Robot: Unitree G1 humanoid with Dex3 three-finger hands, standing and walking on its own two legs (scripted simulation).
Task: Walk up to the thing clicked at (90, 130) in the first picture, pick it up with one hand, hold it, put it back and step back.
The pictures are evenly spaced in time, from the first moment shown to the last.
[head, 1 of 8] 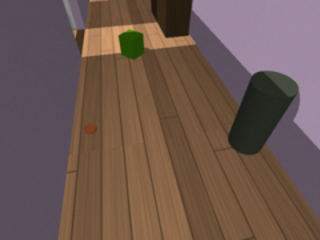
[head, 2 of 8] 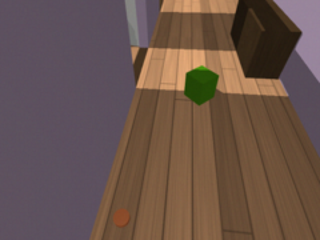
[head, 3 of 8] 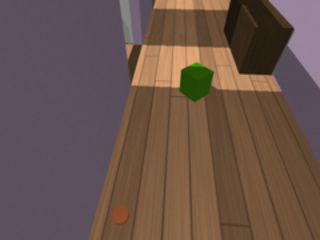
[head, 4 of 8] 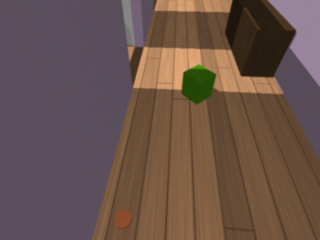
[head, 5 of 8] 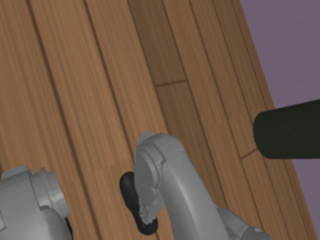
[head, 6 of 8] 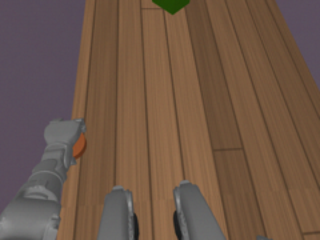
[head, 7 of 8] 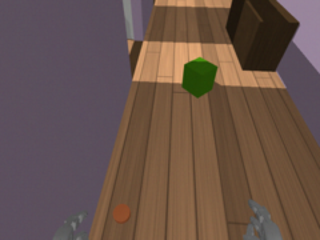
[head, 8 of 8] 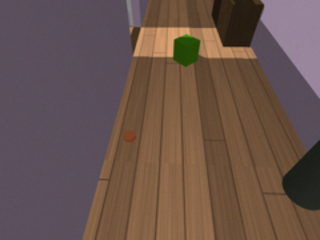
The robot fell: no
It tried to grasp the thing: yes
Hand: left
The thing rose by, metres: 0.69
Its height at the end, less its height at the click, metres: +0.00
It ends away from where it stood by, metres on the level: 0.00
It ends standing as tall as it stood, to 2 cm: yes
